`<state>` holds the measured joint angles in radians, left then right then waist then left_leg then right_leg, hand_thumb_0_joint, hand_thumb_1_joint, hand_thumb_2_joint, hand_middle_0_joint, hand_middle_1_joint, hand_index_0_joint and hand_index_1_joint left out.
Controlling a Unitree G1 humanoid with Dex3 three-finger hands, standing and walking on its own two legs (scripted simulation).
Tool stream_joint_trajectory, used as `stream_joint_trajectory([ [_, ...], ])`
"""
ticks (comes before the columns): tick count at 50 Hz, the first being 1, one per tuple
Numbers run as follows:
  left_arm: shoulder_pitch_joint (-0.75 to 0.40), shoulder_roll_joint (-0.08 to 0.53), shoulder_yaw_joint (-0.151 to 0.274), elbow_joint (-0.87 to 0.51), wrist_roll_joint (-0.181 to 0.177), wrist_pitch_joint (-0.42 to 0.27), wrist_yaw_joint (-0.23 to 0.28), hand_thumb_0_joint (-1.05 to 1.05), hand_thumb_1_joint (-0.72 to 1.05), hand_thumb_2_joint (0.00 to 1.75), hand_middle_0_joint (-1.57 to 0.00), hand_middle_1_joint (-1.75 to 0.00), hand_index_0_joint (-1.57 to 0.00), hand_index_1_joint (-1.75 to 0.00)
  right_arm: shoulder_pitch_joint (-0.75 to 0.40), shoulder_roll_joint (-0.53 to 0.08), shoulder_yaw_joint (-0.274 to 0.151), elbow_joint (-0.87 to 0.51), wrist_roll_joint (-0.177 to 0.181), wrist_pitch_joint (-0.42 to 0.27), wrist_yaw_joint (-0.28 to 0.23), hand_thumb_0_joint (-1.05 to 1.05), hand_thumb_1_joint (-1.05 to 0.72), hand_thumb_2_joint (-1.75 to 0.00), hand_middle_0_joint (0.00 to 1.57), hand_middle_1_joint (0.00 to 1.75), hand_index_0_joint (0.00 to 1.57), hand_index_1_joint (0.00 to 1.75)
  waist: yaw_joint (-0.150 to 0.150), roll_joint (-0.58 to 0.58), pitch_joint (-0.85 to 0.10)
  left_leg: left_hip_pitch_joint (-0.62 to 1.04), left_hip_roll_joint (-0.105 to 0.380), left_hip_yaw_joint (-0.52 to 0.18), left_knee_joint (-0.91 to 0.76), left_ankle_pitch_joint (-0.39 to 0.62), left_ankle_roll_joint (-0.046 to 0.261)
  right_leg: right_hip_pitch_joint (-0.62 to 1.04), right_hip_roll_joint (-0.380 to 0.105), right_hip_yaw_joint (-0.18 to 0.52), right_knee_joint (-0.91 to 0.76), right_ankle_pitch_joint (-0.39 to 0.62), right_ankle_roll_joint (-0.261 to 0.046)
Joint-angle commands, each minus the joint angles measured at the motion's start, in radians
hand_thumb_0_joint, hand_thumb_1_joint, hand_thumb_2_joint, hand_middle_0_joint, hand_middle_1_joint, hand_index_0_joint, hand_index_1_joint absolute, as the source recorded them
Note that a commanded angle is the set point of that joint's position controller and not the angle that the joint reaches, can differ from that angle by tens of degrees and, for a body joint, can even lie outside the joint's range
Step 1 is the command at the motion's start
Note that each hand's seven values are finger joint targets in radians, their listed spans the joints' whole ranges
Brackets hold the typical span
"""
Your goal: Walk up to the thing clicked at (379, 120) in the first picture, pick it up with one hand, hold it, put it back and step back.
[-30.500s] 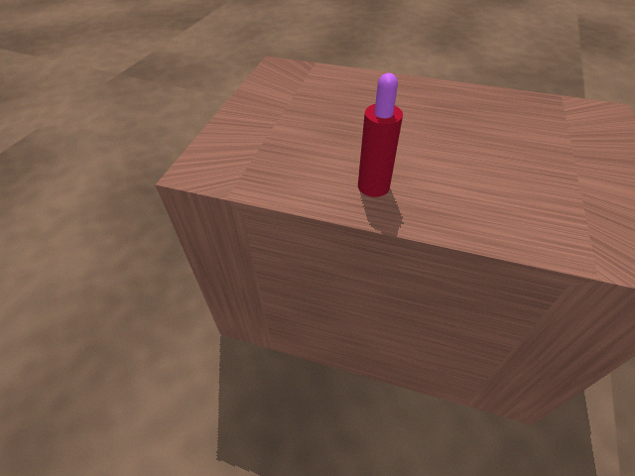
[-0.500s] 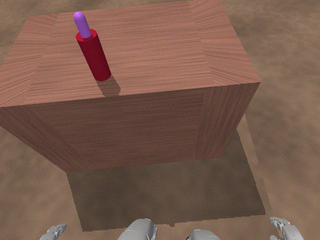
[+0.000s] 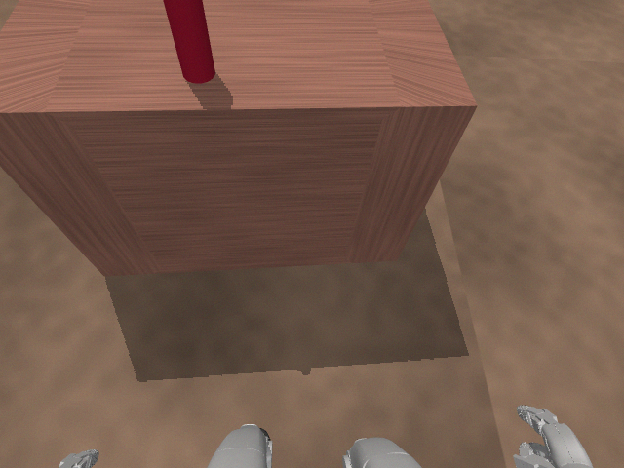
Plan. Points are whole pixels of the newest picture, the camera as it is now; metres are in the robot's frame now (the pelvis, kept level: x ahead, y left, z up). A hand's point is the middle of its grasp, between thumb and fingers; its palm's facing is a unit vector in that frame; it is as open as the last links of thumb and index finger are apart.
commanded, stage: step back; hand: left
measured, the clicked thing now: (186, 15) +0.84 +0.26 +0.06
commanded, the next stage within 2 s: stand in 1.64 s
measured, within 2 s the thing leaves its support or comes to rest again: neither
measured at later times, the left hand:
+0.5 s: hand out of the picture -0.06 +0.25 -0.15, palm faces +0.08 -0.92 -0.40, open 7.4 cm
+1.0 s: hand out of the picture -0.22 +0.23 -0.13, palm faces +0.08 -0.91 -0.40, open 7.4 cm
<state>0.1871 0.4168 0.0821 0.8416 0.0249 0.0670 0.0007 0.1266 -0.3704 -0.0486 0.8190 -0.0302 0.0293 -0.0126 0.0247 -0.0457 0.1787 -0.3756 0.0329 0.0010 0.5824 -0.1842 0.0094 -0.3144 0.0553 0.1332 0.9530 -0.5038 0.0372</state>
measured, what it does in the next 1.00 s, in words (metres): walks backwards: right foot, then left foot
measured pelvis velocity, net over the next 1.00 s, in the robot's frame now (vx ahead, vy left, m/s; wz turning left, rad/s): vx -0.23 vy -0.04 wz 0.07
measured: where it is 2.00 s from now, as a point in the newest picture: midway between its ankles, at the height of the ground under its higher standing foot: outside the picture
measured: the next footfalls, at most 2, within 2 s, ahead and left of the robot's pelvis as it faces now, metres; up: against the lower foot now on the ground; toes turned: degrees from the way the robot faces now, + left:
right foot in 0.08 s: -0.03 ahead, -0.14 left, +0.00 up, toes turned +2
left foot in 0.44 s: -0.14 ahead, +0.08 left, +0.00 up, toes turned +3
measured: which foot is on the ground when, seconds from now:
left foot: down 0.00-0.12, up 0.14-0.42, down 0.44-0.78, up 0.80-1.00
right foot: up 0.00-0.06, down 0.08-0.48, up 0.50-0.72, down 0.74-1.00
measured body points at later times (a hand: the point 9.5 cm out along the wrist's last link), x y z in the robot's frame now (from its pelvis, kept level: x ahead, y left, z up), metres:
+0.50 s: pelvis -0.17 -0.03 -0.01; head -0.11 -0.01 +0.44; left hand -0.07 +0.30 -0.12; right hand -0.07 -0.33 -0.13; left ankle -0.18 +0.08 -0.73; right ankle -0.08 -0.14 -0.72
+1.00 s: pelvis -0.23 -0.04 +0.01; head -0.22 -0.05 +0.46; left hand -0.23 +0.28 -0.11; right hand -0.13 -0.35 -0.12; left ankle -0.19 +0.10 -0.71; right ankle -0.25 -0.17 -0.73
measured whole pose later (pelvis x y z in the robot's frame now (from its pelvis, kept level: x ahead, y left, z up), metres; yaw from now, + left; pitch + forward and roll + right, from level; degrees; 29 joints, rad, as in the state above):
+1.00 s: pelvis -0.23 -0.04 +0.01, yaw +4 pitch -3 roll +0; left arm 0.29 0.36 0.06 0.98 0.05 -0.03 -0.01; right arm 0.22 -0.40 -0.07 0.96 -0.03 0.02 0.03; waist 0.04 0.04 0.06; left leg -0.36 0.02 -0.06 0.73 -0.40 0.00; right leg -0.14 -0.01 0.00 0.52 -0.34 0.00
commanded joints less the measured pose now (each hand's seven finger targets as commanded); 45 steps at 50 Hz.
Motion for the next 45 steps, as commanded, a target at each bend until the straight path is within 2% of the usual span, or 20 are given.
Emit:
stream_joint_trajectory([
  [1,0.054,0.137,0.036,-0.040,0.003,-0.036,0.009,0.00,0.90,0.90,-0.20,-0.30,-0.20,-0.30,0.024,-0.284,-0.081,-0.058,-0.005,0.004,-0.011,0.00,-0.90,-0.90,0.20,0.30,0.20,0.30,-0.038,0.274,-0.273,0.266,0.199,-0.225,-0.103,0.178,0.196,0.024,-0.026,-0.100,-0.343,0.062,-0.009],
  [4,0.143,0.174,0.050,0.008,0.019,-0.045,0.008,0.00,0.90,0.90,-0.20,-0.30,-0.20,-0.30,-0.031,-0.253,-0.064,-0.075,0.014,0.017,-0.004,0.00,-0.90,-0.90,0.20,0.30,0.20,0.30,0.019,0.168,-0.281,0.065,0.121,-0.168,0.022,0.061,0.097,0.194,-0.080,-0.034,-0.559,0.254,-0.072],
  [5,0.128,0.246,0.072,-0.012,0.030,-0.048,0.006,0.00,0.90,0.90,-0.20,-0.30,-0.20,-0.30,-0.031,-0.202,-0.049,-0.093,0.020,0.012,-0.004,0.00,-0.90,-0.90,0.20,0.30,0.20,0.30,0.019,-0.044,-0.241,-0.123,-0.030,-0.123,0.165,-0.145,0.036,0.201,-0.240,0.227,-0.588,0.242,-0.128],
  [6,0.029,0.358,0.093,-0.049,0.031,-0.038,0.006,0.00,0.90,0.90,-0.20,-0.30,-0.20,-0.30,-0.068,-0.196,-0.057,-0.097,0.021,0.012,-0.026,0.00,-0.90,-0.90,0.20,0.30,0.20,0.30,0.057,-0.271,-0.169,-0.128,-0.129,-0.074,0.388,-0.427,-0.013,-0.043,-0.437,0.416,-0.688,0.204,-0.294],
  [7,-0.049,0.348,0.091,-0.081,0.024,-0.044,0.012,0.00,0.90,0.90,-0.20,-0.30,-0.20,-0.30,-0.047,-0.239,-0.076,-0.077,0.020,0.015,-0.033,0.00,-0.90,-0.90,0.20,0.30,0.20,0.30,0.029,-0.260,-0.083,-0.081,-0.073,-0.169,0.554,-0.436,-0.019,-0.200,-0.498,0.474,-0.722,0.192,-0.337],
  [10,-0.150,0.193,0.052,-0.107,0.016,-0.050,0.019,0.00,0.90,0.90,-0.20,-0.30,-0.20,-0.30,0.047,-0.213,-0.053,-0.016,0.030,0.012,-0.023,0.00,-0.90,-0.90,0.20,0.30,0.20,0.30,-0.061,-0.079,-0.074,-0.099,-0.163,-0.166,0.587,-0.280,-0.003,-0.068,-0.258,0.060,-0.555,0.522,-0.192],
  [11,-0.122,0.175,0.055,-0.100,0.018,-0.047,0.021,0.00,0.90,0.90,-0.20,-0.30,-0.20,-0.30,0.052,-0.191,-0.043,-0.013,0.027,0.006,-0.026,0.00,-0.90,-0.90,0.20,0.30,0.20,0.30,-0.046,-0.097,-0.105,-0.106,-0.164,-0.150,0.578,-0.271,-0.005,-0.023,-0.222,0.016,-0.525,0.574,-0.170],
  [17,0.021,0.176,0.057,-0.111,0.025,-0.027,0.034,0.00,0.90,0.90,-0.20,-0.30,-0.20,-0.30,0.035,-0.167,-0.030,-0.037,0.008,-0.016,-0.033,0.00,-0.90,-0.90,0.20,0.30,0.20,0.30,0.047,-0.160,-0.200,-0.134,-0.098,-0.053,0.252,-0.344,-0.037,0.278,-0.297,0.068,-0.437,0.731,-0.236],
  [21,-0.037,0.194,0.046,-0.124,0.005,-0.018,0.027,0.00,0.90,0.90,-0.20,-0.30,-0.20,-0.30,0.166,-0.179,-0.052,0.026,0.004,-0.022,-0.022,0.00,-0.90,-0.90,0.20,0.30,0.20,0.30,-0.009,-0.116,-0.293,0.144,-0.082,0.016,-0.176,-0.080,0.002,0.214,-0.278,0.051,-0.328,0.589,-0.181],
  [22,-0.035,0.174,0.030,-0.131,0.002,-0.017,0.025,0.00,0.90,0.90,-0.20,-0.30,-0.20,-0.30,0.173,-0.201,-0.060,0.033,-0.005,-0.020,-0.023,0.00,-0.90,-0.90,0.20,0.30,0.20,0.30,-0.016,-0.077,-0.294,0.216,-0.040,-0.063,-0.207,-0.008,0.024,0.116,-0.255,0.052,-0.304,0.482,-0.138],
  [24,-0.053,0.142,0.021,-0.128,-0.009,-0.022,0.029,0.00,0.90,0.90,-0.20,-0.30,-0.20,-0.30,0.068,-0.341,-0.085,-0.005,-0.019,-0.016,-0.007,0.00,-0.90,-0.90,0.20,0.30,0.20,0.30,-0.012,0.267,-0.250,0.215,0.302,-0.476,-0.269,0.009,0.223,-0.171,-0.025,-0.154,-0.027,-0.082,-0.056],
  [25,-0.108,0.178,0.038,-0.120,0.005,-0.021,0.040,0.00,0.90,0.90,-0.20,-0.30,-0.20,-0.30,0.047,-0.383,-0.094,-0.019,-0.023,-0.017,-0.005,0.00,-0.90,-0.90,0.20,0.30,0.20,0.30,-0.059,0.279,-0.205,0.011,0.374,-0.561,-0.306,-0.057,0.303,-0.087,-0.043,-0.041,0.141,-0.154,-0.046],
  [28,-0.038,0.165,0.041,-0.059,-0.013,-0.022,0.019,0.00,0.90,0.90,-0.20,-0.30,-0.20,-0.30,-0.042,-0.244,-0.053,-0.031,-0.030,-0.029,-0.012,0.00,-0.90,-0.90,0.20,0.30,0.20,0.30,0.015,0.157,-0.132,0.003,0.185,-0.261,-0.243,0.056,0.189,-0.081,0.001,0.017,0.210,0.006,-0.062],
  [32,-0.006,0.142,0.030,-0.024,-0.003,-0.046,-0.006,0.00,0.90,0.90,-0.20,-0.30,-0.20,-0.30,-0.007,-0.218,-0.056,-0.006,-0.020,-0.036,0.002,0.00,-0.90,-0.90,0.20,0.30,0.20,0.30,-0.022,0.202,-0.130,0.121,0.115,-0.230,-0.269,-0.355,0.138,-0.082,-0.029,-0.059,-0.118,0.026,-0.036],
  [35,0.010,0.132,0.021,0.002,0.003,-0.083,0.000,0.00,0.90,0.90,-0.20,-0.30,-0.20,-0.30,0.042,-0.246,-0.072,0.000,-0.025,-0.023,0.014,0.00,-0.90,-0.90,0.20,0.30,0.20,0.30,-0.047,0.234,-0.188,0.189,0.161,-0.232,-0.222,-0.354,0.182,0.030,-0.037,-0.129,-0.421,-0.038,-0.037],
  [37,0.101,0.134,0.028,0.061,0.014,-0.107,0.014,0.00,0.90,0.90,-0.20,-0.30,-0.20,-0.30,0.025,-0.224,-0.065,0.005,-0.015,-0.008,0.018,0.00,-0.90,-0.90,0.20,0.30,0.20,0.30,0.004,0.172,-0.192,0.093,0.118,-0.152,-0.079,-0.268,0.127,0.231,-0.023,-0.126,-0.706,0.170,-0.066],
  [39,0.117,0.233,0.057,0.066,0.038,-0.125,0.023,0.00,0.90,0.90,-0.20,-0.30,-0.20,-0.30,0.031,-0.117,-0.034,-0.018,-0.004,-0.015,0.023,0.00,-0.90,-0.90,0.20,0.30,0.20,0.30,0.015,-0.105,-0.169,-0.254,-0.059,-0.039,0.211,-0.343,0.005,0.390,-0.277,0.340,-0.725,0.030,-0.144],
  [40,0.036,0.313,0.073,0.040,0.039,-0.120,0.026,0.00,0.90,0.90,-0.20,-0.30,-0.20,-0.30,-0.038,-0.175,-0.051,-0.018,-0.017,-0.017,0.008,0.00,-0.90,-0.90,0.20,0.30,0.20,0.30,0.051,-0.088,-0.077,-0.207,-0.013,-0.123,0.257,-0.368,-0.011,0.089,-0.439,0.470,-0.757,-0.219,-0.260],
  [42,-0.084,0.248,0.057,0.010,0.024,-0.128,0.022,0.00,0.90,0.90,-0.20,-0.30,-0.20,-0.30,0.003,-0.241,-0.072,0.016,-0.003,-0.026,0.024,0.00,-0.90,-0.90,0.20,0.30,0.20,0.30,-0.016,-0.027,0.011,-0.078,0.023,-0.166,0.321,-0.275,-0.008,-0.052,-0.399,0.365,-0.750,-0.235,-0.255],
  [45,0.005,0.204,0.044,0.048,0.018,-0.138,0.020,0.00,0.90,0.90,-0.20,-0.30,-0.20,-0.30,-0.011,-0.184,-0.056,0.026,0.000,-0.041,0.033,0.00,-0.90,-0.90,0.20,0.30,0.20,0.30,0.011,-0.071,-0.050,-0.149,-0.018,-0.097,0.236,-0.207,-0.010,0.156,-0.278,0.160,-0.688,0.112,-0.203],
])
